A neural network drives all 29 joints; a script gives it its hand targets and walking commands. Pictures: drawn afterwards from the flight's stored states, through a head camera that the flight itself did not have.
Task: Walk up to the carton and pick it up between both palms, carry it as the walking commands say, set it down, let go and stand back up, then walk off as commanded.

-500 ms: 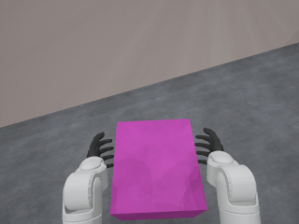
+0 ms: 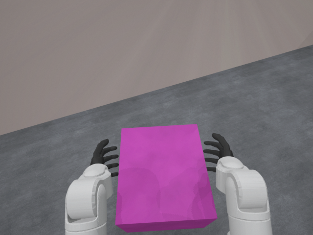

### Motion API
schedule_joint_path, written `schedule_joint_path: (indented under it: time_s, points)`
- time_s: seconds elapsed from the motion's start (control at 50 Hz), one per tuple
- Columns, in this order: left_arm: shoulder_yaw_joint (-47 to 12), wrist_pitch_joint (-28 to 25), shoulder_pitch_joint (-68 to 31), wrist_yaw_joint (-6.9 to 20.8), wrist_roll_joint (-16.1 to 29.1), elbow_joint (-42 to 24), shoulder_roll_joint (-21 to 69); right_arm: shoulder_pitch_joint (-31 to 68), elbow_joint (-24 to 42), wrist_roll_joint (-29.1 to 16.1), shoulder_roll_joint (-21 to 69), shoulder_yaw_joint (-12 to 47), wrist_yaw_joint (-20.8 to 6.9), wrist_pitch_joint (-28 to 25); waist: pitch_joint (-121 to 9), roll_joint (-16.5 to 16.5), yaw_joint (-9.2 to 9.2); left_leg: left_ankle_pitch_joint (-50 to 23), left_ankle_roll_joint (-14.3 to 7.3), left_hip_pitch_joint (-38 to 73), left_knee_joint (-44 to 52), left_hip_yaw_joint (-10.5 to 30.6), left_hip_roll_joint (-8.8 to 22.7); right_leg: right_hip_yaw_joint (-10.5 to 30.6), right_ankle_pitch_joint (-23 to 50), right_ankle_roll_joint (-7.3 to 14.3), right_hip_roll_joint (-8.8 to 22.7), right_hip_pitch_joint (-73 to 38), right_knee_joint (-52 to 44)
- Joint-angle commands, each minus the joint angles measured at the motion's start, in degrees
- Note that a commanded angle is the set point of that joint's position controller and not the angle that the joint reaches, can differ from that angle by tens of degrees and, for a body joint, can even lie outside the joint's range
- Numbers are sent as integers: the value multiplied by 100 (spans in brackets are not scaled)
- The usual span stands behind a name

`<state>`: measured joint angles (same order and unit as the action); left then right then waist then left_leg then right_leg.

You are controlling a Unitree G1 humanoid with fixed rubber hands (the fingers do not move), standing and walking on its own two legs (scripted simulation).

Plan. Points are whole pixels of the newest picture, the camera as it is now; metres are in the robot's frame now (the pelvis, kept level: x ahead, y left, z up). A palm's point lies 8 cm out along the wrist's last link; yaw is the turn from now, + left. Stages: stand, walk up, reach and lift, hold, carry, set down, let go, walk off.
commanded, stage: carry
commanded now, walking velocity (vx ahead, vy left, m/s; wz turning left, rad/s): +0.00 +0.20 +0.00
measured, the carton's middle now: (162, 177) +0.29 +0.00 +0.01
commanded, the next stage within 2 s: none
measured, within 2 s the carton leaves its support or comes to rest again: neither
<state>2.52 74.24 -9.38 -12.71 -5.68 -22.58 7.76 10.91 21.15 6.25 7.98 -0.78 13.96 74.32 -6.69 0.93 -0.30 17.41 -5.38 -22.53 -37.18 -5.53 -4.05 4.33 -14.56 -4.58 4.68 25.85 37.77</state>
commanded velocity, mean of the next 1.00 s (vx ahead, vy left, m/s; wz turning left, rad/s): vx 0.00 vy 0.20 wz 0.00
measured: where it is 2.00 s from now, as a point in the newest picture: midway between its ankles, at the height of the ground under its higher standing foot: outside the picture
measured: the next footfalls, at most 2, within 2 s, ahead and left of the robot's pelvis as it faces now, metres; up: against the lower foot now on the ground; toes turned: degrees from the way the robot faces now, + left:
none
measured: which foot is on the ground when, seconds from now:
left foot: down 0.00-1.00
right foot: down 0.00-1.00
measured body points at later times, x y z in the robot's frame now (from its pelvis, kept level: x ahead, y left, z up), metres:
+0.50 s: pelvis +0.00 +0.00 +0.00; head -0.01 -0.01 +0.45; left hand +0.27 +0.14 +0.11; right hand +0.28 -0.15 +0.10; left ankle +0.02 +0.06 -0.72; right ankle +0.05 -0.17 -0.72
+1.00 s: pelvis +0.00 +0.00 +0.00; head -0.01 -0.01 +0.45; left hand +0.27 +0.14 +0.10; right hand +0.28 -0.15 +0.10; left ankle +0.02 +0.06 -0.72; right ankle +0.05 -0.17 -0.72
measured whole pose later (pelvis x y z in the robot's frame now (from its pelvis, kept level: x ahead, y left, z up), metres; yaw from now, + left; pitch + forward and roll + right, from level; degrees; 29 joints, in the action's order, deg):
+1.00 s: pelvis +0.00 +0.00 +0.00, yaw +0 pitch +2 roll +1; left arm 1.9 74.3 -9.2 -12.5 -5.5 -24.8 7.7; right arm 10.3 24.1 6.6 7.9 -0.7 13.3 74.3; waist -4.5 0.9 -0.3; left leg 17.6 -5.1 -22.0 -37.2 -5.3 -3.6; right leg 3.7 -14.6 -4.2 4.5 25.2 37.5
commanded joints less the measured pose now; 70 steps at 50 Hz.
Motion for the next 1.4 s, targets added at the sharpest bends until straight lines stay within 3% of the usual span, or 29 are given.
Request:
schedule_joint_path:
  time_s: [0.0,0.08,0.22,0.34,0.48,0.62,0.76,0.9,1.38]
  points:
    - [-3148,-120,-2145,1450,2139,-516,5453,2024,458,-2124,5698,3135,-1421,-128,-997,-211,8,-14,-58,553,993,662,876,-207,553,533,348,-239,-383]
    - [-3192,-121,-2142,1465,2150,-562,5491,1969,459,-2126,5707,3144,-1444,-132,-1001,19,-12,-259,-155,625,1129,755,1016,-466,495,486,172,-224,-188]
    - [-3181,-130,-2118,1480,2146,-575,5479,1967,551,-2120,5658,3159,-1464,-137,-1014,-275,8,-167,-33,573,896,558,847,-194,814,553,376,-388,-454]
    - [-3213,-127,-2092,1479,2142,-619,5495,1929,566,-2115,5637,3151,-1477,-136,-1008,-23,-8,-419,-114,699,1060,702,995,-443,657,491,202,-291,-244]
    - [-3192,-130,-2084,1480,2137,-630,5474,1922,622,-2095,5584,3137,-1479,-135,-996,-206,4,-309,-37,620,910,578,897,-284,862,536,325,-412,-401]
    - [-3201,-129,-2064,1470,2130,-670,5475,1899,640,-2081,5557,3123,-1481,-130,-978,-48,-6,-417,-82,690,1013,681,992,-434,703,495,220,-334,-272]
    - [-3191,-127,-2055,1463,2130,-702,5453,1882,690,-2062,5519,3134,-1473,-119,-978,-174,5,-339,-28,634,897,609,933,-313,833,524,321,-407,-361]
    - [-3206,-118,-2047,1450,2134,-735,5450,1865,703,-2058,5503,3135,-1467,-111,-965,-63,-2,-385,-56,657,964,693,1005,-414,706,498,252,-343,-253]
    - [-3184,-137,-2029,1401,2121,-735,5419,1856,761,-2065,5434,3143,-1440,-139,-998,-176,16,-256,26,536,828,695,971,-264,746,533,380,-350,-298]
